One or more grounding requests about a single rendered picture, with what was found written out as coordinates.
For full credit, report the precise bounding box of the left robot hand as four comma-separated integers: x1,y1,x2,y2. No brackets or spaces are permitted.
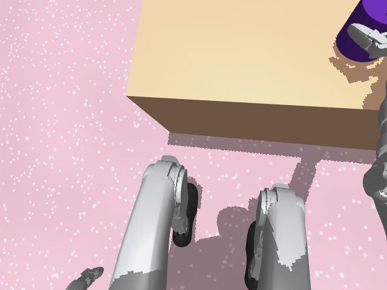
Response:
66,267,104,290

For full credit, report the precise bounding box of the left robot foot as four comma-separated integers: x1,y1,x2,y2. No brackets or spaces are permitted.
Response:
172,183,198,247

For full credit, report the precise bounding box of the right robot hand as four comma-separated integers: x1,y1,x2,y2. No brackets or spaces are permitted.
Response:
347,23,387,59

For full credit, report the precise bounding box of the can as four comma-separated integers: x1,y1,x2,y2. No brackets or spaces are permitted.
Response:
336,0,387,62

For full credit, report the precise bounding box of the right robot foot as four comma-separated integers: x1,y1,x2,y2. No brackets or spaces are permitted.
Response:
244,221,258,290

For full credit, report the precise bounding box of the right robot arm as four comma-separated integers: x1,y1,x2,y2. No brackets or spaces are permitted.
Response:
363,81,387,240

